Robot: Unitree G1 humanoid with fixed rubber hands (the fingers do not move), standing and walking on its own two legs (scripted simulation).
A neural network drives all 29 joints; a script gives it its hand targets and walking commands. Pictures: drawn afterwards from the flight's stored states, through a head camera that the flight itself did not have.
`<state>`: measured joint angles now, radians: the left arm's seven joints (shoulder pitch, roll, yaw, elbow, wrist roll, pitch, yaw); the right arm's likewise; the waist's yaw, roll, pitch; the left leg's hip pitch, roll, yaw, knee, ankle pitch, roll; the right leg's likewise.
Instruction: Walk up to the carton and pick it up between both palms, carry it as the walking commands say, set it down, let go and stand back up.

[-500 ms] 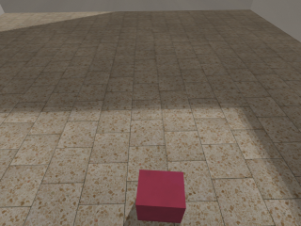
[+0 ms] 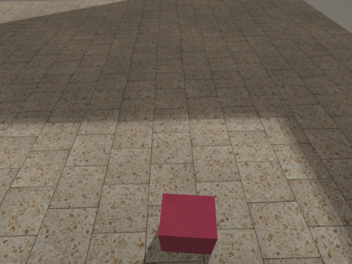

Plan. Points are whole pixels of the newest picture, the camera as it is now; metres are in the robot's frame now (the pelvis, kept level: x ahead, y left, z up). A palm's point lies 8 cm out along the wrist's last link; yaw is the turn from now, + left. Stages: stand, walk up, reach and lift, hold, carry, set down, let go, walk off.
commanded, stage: stand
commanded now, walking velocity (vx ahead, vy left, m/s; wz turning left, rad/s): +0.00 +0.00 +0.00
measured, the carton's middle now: (187, 224) +0.46 -0.02 -0.64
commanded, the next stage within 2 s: reach and lift in 0.28 s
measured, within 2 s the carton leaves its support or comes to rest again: neither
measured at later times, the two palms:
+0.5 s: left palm out of the picture +0.13 +0.23 -0.12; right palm out of the picture +0.14 -0.22 -0.12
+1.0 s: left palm out of the picture +0.18 +0.22 -0.19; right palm out of the picture +0.19 -0.22 -0.18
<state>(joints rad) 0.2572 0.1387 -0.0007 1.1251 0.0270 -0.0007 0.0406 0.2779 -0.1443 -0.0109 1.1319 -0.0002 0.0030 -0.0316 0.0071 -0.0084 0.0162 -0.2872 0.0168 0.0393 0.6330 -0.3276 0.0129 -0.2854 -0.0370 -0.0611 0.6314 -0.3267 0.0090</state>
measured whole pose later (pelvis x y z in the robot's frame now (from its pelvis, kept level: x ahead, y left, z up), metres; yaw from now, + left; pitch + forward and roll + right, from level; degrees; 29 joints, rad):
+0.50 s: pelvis -0.01 +0.00 -0.01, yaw +0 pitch +1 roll +0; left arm 0.07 0.20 0.00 0.71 -0.08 0.31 0.04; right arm 0.05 -0.18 0.02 0.72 0.00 0.35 -0.03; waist 0.01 -0.01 0.07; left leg -0.37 0.02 0.04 0.70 -0.35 0.01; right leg -0.37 -0.04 -0.06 0.71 -0.35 0.01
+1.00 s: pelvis -0.02 +0.00 -0.04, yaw +0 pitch +24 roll +0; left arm -0.08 0.18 0.05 0.59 -0.01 0.17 -0.04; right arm -0.07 -0.13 -0.13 0.56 0.00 0.18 -0.01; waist 0.01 -0.01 0.02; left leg -0.97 0.02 0.01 0.90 -0.35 0.01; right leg -0.96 -0.04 -0.06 0.89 -0.35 0.00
